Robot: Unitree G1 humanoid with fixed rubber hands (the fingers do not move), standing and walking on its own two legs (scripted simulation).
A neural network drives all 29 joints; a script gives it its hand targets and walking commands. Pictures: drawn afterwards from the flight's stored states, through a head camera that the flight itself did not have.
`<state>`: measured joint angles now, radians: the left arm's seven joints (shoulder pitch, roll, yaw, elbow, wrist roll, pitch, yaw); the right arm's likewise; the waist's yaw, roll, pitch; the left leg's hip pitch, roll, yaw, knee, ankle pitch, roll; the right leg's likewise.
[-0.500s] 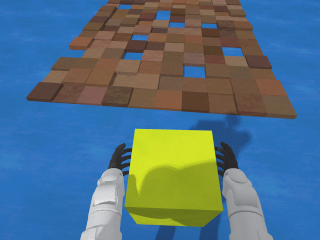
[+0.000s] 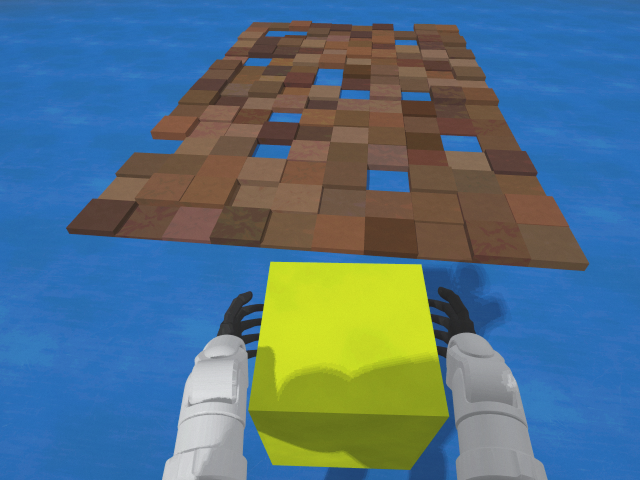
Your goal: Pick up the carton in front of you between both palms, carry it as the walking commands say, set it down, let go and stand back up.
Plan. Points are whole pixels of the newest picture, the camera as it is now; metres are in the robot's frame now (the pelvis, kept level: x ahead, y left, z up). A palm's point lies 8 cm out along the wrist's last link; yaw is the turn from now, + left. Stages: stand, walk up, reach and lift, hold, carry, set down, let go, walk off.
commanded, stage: reach and lift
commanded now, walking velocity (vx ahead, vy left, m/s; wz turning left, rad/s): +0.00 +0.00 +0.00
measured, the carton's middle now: (343, 370) +0.31 +0.00 -0.05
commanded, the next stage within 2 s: hold in 0.64 s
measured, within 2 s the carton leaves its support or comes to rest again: neither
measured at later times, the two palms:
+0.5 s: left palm (230, 337) +0.31 +0.15 +0.04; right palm (459, 335) +0.31 -0.15 +0.04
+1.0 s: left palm (228, 339) +0.29 +0.15 +0.06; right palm (468, 339) +0.30 -0.15 +0.06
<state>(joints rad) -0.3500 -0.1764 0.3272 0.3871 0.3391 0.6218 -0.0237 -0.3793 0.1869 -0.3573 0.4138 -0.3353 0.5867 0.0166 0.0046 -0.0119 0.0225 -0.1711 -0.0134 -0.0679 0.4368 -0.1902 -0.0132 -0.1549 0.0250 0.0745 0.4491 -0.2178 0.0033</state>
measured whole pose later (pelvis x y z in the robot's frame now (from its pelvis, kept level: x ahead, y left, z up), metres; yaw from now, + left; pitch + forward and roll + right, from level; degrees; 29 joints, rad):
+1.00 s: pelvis +0.01 +0.00 +0.01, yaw +0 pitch -9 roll +0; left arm -0.28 -0.16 0.22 0.24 0.30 0.78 -0.02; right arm -0.31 0.16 -0.26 0.26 -0.30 0.75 0.01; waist 0.00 -0.01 0.03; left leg -0.03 -0.01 -0.07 0.34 -0.16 -0.01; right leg -0.02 0.02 0.08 0.35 -0.19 0.00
